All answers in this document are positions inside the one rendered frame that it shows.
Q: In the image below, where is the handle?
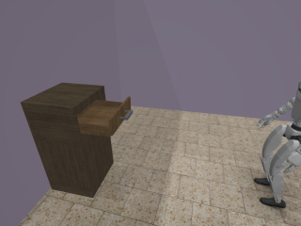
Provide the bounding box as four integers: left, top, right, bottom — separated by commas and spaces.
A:
119, 109, 133, 121

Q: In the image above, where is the drawer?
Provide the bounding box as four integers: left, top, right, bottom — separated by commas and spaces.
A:
77, 96, 131, 137

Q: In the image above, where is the right robot upper arm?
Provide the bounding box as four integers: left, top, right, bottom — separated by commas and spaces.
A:
290, 80, 301, 105

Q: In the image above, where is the right robot hand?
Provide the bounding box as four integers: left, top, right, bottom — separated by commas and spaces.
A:
256, 114, 275, 129

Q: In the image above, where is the robot right thigh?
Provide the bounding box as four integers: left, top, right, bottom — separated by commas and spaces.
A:
261, 124, 288, 163

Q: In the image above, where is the robot right forearm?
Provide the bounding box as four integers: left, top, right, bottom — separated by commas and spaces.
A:
271, 100, 293, 119

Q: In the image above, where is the left robot hand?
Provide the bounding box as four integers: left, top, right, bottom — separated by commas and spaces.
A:
276, 151, 301, 173

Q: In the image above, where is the cabinet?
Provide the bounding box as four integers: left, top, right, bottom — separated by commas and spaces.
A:
21, 82, 114, 198

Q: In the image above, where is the left robot shin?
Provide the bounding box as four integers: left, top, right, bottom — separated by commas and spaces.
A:
268, 173, 284, 203

